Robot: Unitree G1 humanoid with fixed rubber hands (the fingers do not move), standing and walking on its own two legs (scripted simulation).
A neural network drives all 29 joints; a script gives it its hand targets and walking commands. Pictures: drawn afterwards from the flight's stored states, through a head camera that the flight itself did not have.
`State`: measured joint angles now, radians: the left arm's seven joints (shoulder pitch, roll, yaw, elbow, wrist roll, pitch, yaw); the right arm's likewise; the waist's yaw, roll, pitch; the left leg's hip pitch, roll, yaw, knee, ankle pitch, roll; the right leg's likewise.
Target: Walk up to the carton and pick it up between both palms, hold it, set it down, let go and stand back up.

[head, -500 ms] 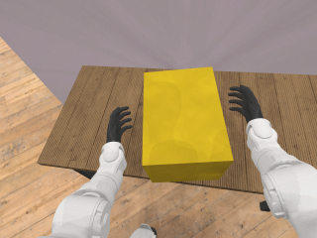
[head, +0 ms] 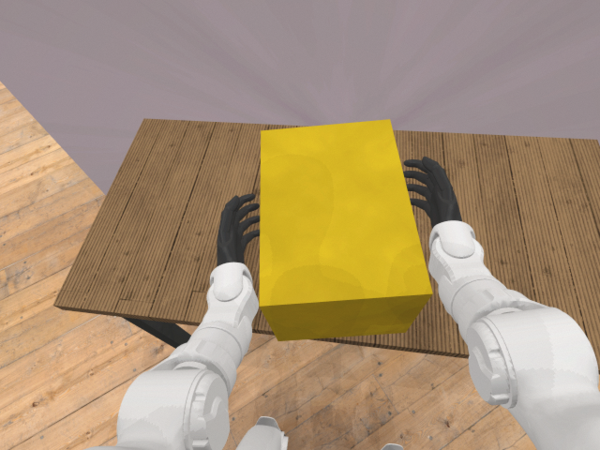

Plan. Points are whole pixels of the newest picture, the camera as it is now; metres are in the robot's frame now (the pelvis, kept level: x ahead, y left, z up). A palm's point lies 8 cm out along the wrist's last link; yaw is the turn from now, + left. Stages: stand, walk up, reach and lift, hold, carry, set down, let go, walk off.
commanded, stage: reach and lift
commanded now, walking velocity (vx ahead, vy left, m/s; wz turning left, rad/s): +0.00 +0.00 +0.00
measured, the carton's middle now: (333, 231) +0.45 +0.05 -0.05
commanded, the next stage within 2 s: none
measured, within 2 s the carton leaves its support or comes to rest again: leaves its support in 1.68 s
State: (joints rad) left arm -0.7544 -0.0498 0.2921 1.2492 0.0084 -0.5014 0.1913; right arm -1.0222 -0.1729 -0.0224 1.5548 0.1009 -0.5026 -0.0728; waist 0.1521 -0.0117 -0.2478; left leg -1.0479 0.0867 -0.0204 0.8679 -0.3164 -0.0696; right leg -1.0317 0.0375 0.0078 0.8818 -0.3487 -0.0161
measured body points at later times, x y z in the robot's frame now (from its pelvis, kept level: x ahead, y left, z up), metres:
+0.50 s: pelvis +0.02 +0.00 +0.03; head +0.16 +0.01 +0.45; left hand +0.38 +0.19 -0.01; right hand +0.47 -0.09 +0.02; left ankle +0.03 +0.16 -0.68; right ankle +0.02 -0.11 -0.68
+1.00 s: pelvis +0.03 +0.00 +0.04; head +0.19 +0.01 +0.46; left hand +0.38 +0.19 -0.01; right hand +0.47 -0.09 +0.01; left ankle +0.03 +0.16 -0.68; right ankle +0.02 -0.11 -0.68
